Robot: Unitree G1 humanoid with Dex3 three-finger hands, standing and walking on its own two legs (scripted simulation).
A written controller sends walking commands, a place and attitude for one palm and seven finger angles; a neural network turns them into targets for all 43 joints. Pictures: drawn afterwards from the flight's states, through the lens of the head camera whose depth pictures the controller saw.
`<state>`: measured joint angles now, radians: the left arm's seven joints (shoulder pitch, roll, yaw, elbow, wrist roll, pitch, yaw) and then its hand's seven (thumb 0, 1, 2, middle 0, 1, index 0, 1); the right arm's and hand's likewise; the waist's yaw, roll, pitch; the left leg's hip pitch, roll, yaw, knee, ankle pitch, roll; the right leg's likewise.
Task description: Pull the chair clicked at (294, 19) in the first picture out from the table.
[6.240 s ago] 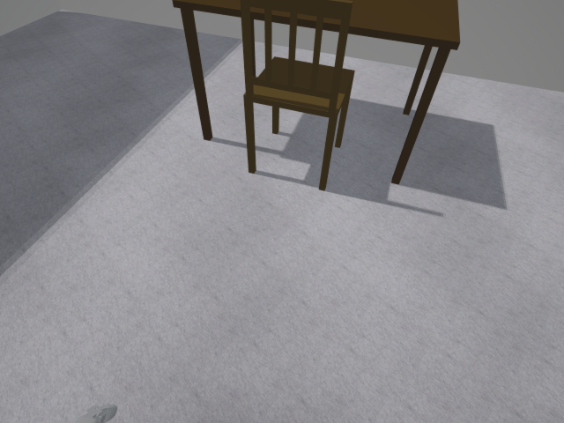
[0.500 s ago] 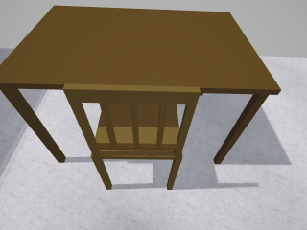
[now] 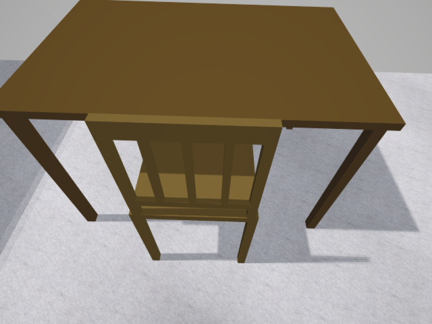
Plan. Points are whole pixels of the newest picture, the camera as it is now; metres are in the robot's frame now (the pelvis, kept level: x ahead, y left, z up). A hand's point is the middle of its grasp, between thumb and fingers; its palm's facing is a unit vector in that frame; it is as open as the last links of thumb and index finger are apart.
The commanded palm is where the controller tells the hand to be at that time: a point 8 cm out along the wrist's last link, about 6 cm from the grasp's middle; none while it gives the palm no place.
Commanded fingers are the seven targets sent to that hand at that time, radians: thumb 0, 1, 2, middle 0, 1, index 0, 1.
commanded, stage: look again from close up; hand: left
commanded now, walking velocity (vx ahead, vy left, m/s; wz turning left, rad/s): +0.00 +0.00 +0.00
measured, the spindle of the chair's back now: (189, 174) +0.48 +0.11 -0.09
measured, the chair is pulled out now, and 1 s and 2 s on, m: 0.00 0.00 0.00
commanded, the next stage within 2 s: raise the hand toward the chair's back in 0.76 s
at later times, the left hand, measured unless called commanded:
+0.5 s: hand out of the picture +0.02 +0.25 -0.18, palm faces -0.01 -0.97 -0.23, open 7.4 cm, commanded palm none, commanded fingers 0.00 0.90 0.90 -0.20 -0.30 -0.20 -0.30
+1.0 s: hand (103, 323) +0.13 +0.22 -0.09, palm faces +0.19 -0.96 -0.20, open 7.5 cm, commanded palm +0.09 +0.27 -0.07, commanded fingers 0.00 0.71 0.82 -0.18 -0.27 -0.18 -0.27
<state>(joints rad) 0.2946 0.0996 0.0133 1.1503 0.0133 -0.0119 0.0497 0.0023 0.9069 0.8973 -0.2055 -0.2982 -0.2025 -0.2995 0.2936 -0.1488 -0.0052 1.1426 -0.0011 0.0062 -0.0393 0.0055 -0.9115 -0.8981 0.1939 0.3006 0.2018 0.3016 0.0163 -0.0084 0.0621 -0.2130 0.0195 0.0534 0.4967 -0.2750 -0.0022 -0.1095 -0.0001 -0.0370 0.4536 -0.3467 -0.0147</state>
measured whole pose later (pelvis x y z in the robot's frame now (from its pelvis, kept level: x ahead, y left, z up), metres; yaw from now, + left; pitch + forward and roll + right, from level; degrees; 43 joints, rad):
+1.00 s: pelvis -0.02 +0.03 +0.00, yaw +1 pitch +2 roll +2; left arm 0.40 0.20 0.04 0.30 -0.11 0.03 0.10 0.01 0.88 0.88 -0.20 -0.29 -0.20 -0.29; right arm 0.30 -0.18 0.00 0.89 0.03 -0.20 -0.04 0.01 -0.91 -0.90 0.20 0.30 0.21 0.30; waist -0.02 -0.05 0.04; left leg -0.28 -0.07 0.07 0.46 -0.21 0.05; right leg -0.25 -0.07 0.02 0.58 -0.36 -0.01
